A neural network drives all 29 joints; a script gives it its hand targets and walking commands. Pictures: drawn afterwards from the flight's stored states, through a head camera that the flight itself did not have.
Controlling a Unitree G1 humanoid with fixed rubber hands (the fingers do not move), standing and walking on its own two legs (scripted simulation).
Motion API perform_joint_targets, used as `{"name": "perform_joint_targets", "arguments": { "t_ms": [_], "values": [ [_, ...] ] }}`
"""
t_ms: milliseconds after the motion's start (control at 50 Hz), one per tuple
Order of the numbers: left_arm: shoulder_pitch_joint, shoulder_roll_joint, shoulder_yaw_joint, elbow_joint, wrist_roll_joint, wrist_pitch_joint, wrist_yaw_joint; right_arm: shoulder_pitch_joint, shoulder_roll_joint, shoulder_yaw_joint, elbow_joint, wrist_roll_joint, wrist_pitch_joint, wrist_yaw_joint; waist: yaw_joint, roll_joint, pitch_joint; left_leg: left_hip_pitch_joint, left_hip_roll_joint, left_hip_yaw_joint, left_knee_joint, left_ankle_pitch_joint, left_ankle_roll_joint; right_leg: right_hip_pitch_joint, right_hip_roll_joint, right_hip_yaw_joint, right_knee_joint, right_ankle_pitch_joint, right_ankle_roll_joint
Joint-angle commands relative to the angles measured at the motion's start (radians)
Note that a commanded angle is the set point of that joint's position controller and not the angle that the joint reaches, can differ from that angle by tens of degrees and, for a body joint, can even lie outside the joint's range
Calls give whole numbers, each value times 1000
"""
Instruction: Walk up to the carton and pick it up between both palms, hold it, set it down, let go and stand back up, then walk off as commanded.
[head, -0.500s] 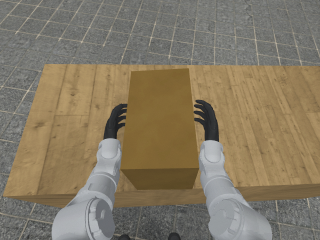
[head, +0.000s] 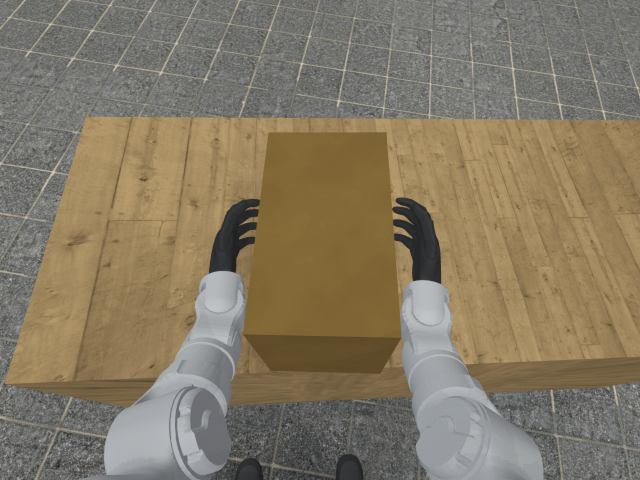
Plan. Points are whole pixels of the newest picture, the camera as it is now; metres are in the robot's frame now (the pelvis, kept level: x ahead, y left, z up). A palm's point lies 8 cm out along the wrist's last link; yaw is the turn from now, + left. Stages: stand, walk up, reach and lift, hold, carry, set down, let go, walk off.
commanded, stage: set down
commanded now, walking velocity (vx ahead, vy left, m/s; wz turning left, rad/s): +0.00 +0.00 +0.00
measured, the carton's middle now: (326, 256) +0.42 -0.02 -0.07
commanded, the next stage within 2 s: none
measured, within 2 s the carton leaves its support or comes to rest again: rests again in 0.14 s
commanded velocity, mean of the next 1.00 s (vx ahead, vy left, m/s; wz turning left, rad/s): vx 0.00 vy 0.00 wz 0.00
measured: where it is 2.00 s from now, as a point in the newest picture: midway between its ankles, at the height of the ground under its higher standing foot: outside the picture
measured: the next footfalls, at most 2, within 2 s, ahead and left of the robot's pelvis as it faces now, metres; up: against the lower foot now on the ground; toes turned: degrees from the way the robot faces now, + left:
none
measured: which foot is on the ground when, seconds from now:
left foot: down 0.00-1.00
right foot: down 0.00-1.00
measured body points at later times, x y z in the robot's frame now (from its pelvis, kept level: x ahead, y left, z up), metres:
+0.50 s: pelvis -0.01 +0.00 -0.01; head +0.12 +0.01 +0.42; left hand +0.41 +0.11 -0.04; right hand +0.39 -0.15 -0.02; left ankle -0.01 +0.13 -0.74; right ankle +0.00 -0.13 -0.74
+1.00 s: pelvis -0.01 +0.00 -0.02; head +0.12 +0.01 +0.41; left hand +0.41 +0.10 -0.04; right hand +0.39 -0.16 -0.03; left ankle -0.01 +0.13 -0.74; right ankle +0.00 -0.13 -0.74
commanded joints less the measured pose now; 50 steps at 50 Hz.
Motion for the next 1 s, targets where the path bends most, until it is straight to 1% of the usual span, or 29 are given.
{"name": "perform_joint_targets", "arguments": {
  "t_ms": [0,20,60,80,120,180,220,280,300,320,340,380,400,480,560,600,640,700,720,740,760,800,820,840,880,900,920,940,980],
  "values": [
    [-471,-470,-210,-9,91,-64,-82,-326,541,245,163,-119,14,126,0,42,-576,264,-42,94,21,256,-12,283,25,-85,44,297,-19],
    [-480,-465,-214,-27,80,-73,-80,-349,555,250,154,-110,2,126,8,24,-568,240,-40,96,41,277,-12,274,28,-81,63,331,-19],
    [-469,-483,-223,5,81,-70,-81,-357,534,220,157,-121,-6,125,-32,21,-561,268,-40,89,43,296,-19,247,35,-96,60,340,-11],
    [-447,-506,-239,-5,77,-70,-80,-345,556,236,131,-112,-11,121,-17,53,-595,270,-39,85,45,276,-17,234,35,-90,60,309,-16],
    [-494,-462,-209,-1,84,-73,-78,-380,532,210,145,-128,-1,129,-7,28,-592,244,-44,90,51,251,-15,238,34,-87,62,268,-17],
    [-478,-458,-194,8,86,-62,-83,-343,531,201,180,-124,4,126,-21,12,-542,255,-45,92,51,240,-4,218,29,-82,66,273,-8],
    [-461,-428,-159,48,88,-65,-90,-391,542,227,111,-116,5,134,24,-2,-554,174,-48,103,70,214,1,251,16,-60,101,295,-4],
    [-490,-449,-195,24,80,-77,-94,-363,573,228,151,-131,1,122,-19,14,-593,164,-56,95,66,200,2,266,17,-61,118,344,4],
    [-501,-435,-172,21,95,-78,-92,-366,555,220,174,-131,8,131,-4,15,-563,169,-47,92,67,228,0,246,23,-66,110,309,-8],
    [-501,-430,-188,33,88,-79,-87,-375,523,203,180,-131,10,131,-33,19,-565,203,-45,80,80,221,-7,201,30,-71,109,285,-8],
    [-500,-427,-177,32,86,-72,-83,-384,509,188,174,-127,14,133,-22,15,-539,200,-44,80,70,176,-5,188,33,-83,92,197,-10],
    [-443,-435,-148,55,101,-60,-86,-378,544,228,126,-111,9,134,35,17,-557,173,-46,97,99,211,3,201,25,-70,115,250,-10],
    [-458,-459,-174,27,101,-62,-80,-377,539,217,137,-121,12,132,3,30,-586,185,-48,88,85,228,-4,211,29,-72,115,265,-16],
    [-494,-409,-159,50,99,-58,-89,-376,516,178,160,-123,14,134,-20,31,-553,181,-48,87,95,166,2,153,29,-82,117,168,-9],
    [-462,-410,-126,65,116,-47,-87,-364,514,161,147,-149,26,140,-4,-10,-541,167,-47,87,112,157,13,131,35,-78,114,147,-10],
    [-492,-416,-137,31,114,-57,-82,-383,499,161,166,-129,16,145,-1,41,-550,175,-48,81,125,216,-1,121,32,-77,129,190,-11],
    [-455,-413,-119,81,113,-37,-90,-386,509,176,153,-125,20,138,8,1,-514,157,-55,90,130,177,8,137,35,-71,139,191,-4],
    [-440,-427,-128,56,113,-49,-85,-375,518,190,137,-116,15,146,9,22,-565,151,-52,89,126,174,9,156,33,-77,141,190,-5],
    [-455,-385,-106,57,112,-55,-87,-386,513,197,125,-107,22,146,34,-3,-538,125,-55,95,137,156,21,136,27,-58,147,165,0],
    [-483,-392,-100,50,106,-56,-94,-396,512,187,141,-126,27,142,16,-27,-540,77,-63,93,129,123,28,173,21,-48,161,178,1],
    [-453,-393,-109,48,106,-63,-89,-399,520,222,102,-102,14,150,43,-23,-578,117,-54,97,148,152,26,145,29,-52,172,192,6],
    [-475,-365,-96,84,125,-49,-88,-390,489,185,165,-122,27,145,0,-7,-524,105,-60,87,143,164,22,139,36,-69,184,219,7],
    [-466,-397,-117,60,99,-60,-93,-377,523,218,151,-99,20,148,19,19,-555,95,-55,84,151,165,22,132,31,-55,186,202,4],
    [-491,-384,-120,64,106,-54,-92,-382,496,184,185,-108,23,141,-7,12,-526,124,-57,91,154,162,17,116,33,-66,182,177,4],
    [-471,-391,-106,75,119,-42,-89,-390,512,182,145,-109,29,145,17,8,-510,118,-55,89,166,134,21,80,37,-67,175,116,2],
    [-454,-456,-106,53,127,-47,-95,-363,559,174,167,-136,28,147,7,3,-533,137,-51,82,164,159,23,80,37,-73,170,112,-5],
    [-462,-422,-103,53,131,-44,-93,-392,553,191,141,-119,29,148,29,17,-527,109,-55,90,178,176,17,101,35,-66,184,165,-5],
    [-448,-417,-115,68,108,-49,-92,-376,522,194,134,-119,25,145,0,-3,-589,123,-50,78,166,179,17,115,36,-69,173,192,-8],
    [-476,-400,-82,61,144,-48,-95,-391,526,157,157,-127,23,151,19,19,-540,106,-56,86,157,132,19,79,33,-72,164,84,-11]
  ]
}}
